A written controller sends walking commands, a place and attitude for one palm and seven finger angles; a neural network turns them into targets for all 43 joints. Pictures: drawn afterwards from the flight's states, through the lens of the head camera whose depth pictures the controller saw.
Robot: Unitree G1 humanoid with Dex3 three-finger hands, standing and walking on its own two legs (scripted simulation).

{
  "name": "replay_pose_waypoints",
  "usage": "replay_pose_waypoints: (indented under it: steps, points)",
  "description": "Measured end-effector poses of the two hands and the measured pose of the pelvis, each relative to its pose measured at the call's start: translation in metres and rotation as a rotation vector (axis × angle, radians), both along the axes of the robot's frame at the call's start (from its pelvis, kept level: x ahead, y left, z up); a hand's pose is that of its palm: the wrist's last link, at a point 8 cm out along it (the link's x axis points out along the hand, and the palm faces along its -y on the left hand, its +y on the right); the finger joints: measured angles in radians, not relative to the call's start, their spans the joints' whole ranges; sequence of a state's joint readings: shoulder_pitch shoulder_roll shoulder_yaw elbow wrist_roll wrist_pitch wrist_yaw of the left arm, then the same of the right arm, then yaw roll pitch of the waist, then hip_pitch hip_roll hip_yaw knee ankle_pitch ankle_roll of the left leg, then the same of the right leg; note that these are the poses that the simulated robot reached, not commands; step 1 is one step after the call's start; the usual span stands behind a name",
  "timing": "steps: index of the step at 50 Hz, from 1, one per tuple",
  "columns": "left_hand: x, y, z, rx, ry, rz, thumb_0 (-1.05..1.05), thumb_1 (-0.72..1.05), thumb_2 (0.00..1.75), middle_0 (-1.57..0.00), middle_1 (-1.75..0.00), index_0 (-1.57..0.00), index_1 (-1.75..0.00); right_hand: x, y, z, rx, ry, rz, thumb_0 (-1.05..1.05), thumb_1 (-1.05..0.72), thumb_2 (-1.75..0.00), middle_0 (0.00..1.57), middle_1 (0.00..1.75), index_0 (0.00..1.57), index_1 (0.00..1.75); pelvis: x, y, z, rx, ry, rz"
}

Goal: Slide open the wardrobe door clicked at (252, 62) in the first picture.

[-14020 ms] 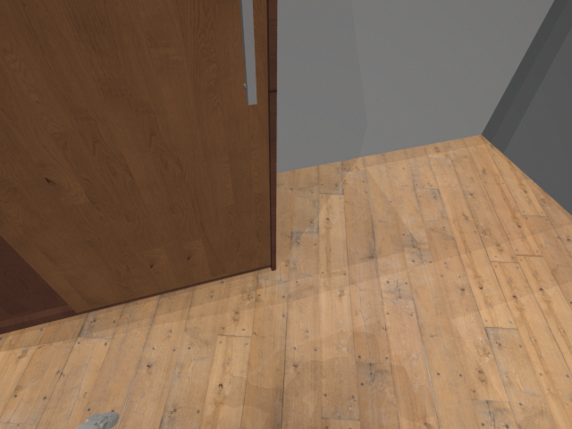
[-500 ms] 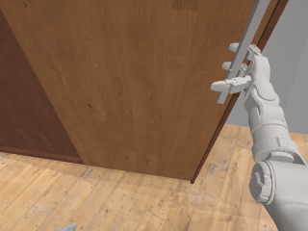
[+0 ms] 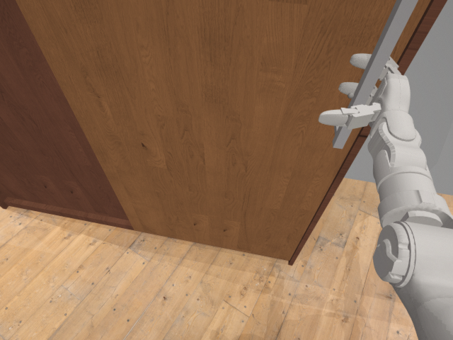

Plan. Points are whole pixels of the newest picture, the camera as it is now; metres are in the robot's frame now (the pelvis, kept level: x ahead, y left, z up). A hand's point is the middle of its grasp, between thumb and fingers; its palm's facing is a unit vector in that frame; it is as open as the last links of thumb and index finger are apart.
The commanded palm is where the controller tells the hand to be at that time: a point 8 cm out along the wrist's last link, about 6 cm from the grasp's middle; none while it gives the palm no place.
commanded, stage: slide the fingers in behind the handle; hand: right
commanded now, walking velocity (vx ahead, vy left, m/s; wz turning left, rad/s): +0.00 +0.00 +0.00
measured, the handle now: (366, 73) +0.54 -0.15 +0.22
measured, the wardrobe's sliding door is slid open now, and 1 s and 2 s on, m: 0.00 0.00 0.00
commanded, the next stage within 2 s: grip the handle and tug to test in 0.12 s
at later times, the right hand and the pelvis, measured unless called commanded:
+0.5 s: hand (348, 95) +0.49 -0.12 +0.20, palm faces +0.06 +1.00 +0.00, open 12.1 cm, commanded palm +0.46 -0.17 +0.20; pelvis +0.01 +0.00 +0.00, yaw +0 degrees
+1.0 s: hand (348, 95) +0.50 -0.12 +0.20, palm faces +0.06 +1.00 +0.00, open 5.0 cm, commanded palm +0.47 -0.18 +0.20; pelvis +0.01 +0.00 +0.00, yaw +0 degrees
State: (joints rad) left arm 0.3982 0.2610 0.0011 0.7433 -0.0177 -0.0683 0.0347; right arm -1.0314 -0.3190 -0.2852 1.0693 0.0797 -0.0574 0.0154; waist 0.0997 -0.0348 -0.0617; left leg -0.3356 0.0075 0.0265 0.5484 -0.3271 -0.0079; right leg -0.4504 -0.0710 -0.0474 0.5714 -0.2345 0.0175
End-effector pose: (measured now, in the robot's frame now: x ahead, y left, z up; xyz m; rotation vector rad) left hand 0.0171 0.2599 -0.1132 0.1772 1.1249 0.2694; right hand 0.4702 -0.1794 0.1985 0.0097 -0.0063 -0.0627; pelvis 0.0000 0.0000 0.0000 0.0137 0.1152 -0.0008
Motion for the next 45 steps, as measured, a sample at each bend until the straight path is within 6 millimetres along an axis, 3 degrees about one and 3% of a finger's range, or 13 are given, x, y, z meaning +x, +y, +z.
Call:
replay_pose_waypoints:
  steps: [7,19,30,45]
  points:
    - [0.004,-0.002,0.0,-0.003,-0.006,-0.001,0.01,0.91,0.9,-0.2,-0.3,-0.2,-0.3,0.0,0.003,-0.001,0.006,0.0,0.014,-0.01,0.51,-0.3,0.3,1.2,0.3,1.2,0.002,-0.002,0.0,0.001,-0.002,0.001]
    - [0.033,-0.006,0.002,-0.014,-0.067,-0.029,0.01,0.91,0.9,-0.2,-0.3,-0.2,-0.3,-0.002,0.004,0.0,-0.008,0.003,0.003,-0.01,0.42,-0.33,0.31,1.21,0.31,1.21,0.005,-0.002,0.001,0.0,-0.007,-0.002]
    - [0.045,-0.004,0.003,-0.009,-0.077,-0.044,0.01,0.91,0.9,-0.2,-0.3,-0.2,-0.3,-0.002,0.003,0.0,-0.005,0.008,0.003,-0.01,0.01,-0.51,0.35,1.27,0.35,1.27,0.008,0.001,0.001,-0.001,-0.009,-0.007]
    - [0.033,0.001,0.002,0.001,-0.033,-0.022,0.01,0.91,0.9,-0.2,-0.3,-0.2,-0.3,0.004,0.002,-0.003,0.001,0.017,0.004,0.01,-0.67,-0.8,0.43,1.37,0.43,1.37,0.01,0.002,0.001,-0.002,-0.002,-0.006]
